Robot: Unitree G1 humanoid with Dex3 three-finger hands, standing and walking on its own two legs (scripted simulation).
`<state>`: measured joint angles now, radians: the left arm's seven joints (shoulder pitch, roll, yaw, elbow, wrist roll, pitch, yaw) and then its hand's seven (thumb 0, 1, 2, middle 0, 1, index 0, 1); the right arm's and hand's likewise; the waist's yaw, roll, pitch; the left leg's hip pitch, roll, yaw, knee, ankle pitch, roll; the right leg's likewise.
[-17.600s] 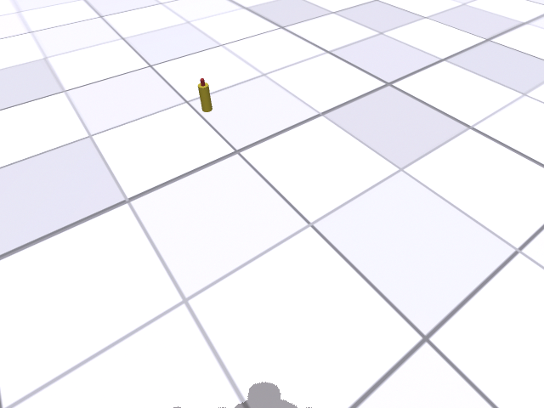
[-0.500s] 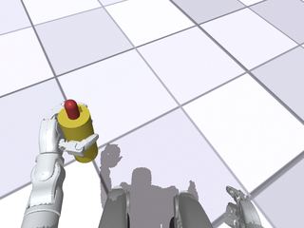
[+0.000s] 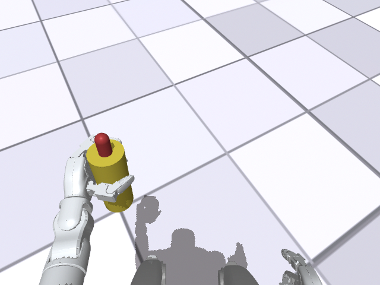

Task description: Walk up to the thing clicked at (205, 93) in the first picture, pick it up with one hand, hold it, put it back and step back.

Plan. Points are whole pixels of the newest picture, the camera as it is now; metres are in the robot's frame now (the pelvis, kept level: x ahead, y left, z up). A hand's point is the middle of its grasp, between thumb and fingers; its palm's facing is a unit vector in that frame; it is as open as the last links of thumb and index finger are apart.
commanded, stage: lift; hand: left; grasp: from the side
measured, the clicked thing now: (111, 172) +0.34 +0.18 +0.02
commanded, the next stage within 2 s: hold in 0.52 s
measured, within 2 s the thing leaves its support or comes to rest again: neither
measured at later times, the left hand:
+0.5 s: hand (113, 161) +0.35 +0.16 +0.06, palm faces +0.08 -1.00 -0.01, open 9.8 cm
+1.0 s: hand (110, 156) +0.35 +0.17 +0.08, palm faces +0.08 -1.00 -0.01, open 9.8 cm
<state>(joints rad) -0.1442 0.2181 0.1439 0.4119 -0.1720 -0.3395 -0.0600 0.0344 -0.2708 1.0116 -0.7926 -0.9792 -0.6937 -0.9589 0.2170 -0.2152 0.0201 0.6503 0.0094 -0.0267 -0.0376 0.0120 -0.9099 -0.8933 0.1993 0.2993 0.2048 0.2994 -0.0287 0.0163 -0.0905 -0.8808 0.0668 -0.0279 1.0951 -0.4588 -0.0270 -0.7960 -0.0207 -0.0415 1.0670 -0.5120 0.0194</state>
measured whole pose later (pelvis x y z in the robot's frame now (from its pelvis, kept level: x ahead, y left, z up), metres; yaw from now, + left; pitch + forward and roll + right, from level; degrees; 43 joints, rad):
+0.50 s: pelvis +0.01 -0.01 +0.03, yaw +0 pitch +10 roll -1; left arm -0.14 0.20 0.15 0.46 -0.18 -0.36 -0.08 0.03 -0.27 1.01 -0.79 -0.98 -0.69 -0.96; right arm 0.22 -0.22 0.01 0.66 0.00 0.00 -0.04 0.01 -0.91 -0.90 0.20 0.30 0.20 0.30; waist -0.03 0.01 -0.05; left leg -0.70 0.07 -0.02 0.94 -0.42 -0.04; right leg -0.62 -0.02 -0.04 0.92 -0.47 0.01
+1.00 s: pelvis +0.02 +0.00 +0.04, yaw +0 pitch +7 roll -1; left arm -0.13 0.19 0.13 0.45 -0.17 -0.36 -0.06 0.03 -0.27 1.01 -0.79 -0.98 -0.69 -0.96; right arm 0.23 -0.22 0.01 0.66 0.00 0.02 -0.04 0.01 -0.93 -0.90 0.20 0.30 0.20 0.30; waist -0.02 0.01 -0.04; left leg -0.58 0.06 0.00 0.86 -0.40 -0.03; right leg -0.51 -0.02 -0.03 0.83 -0.45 0.02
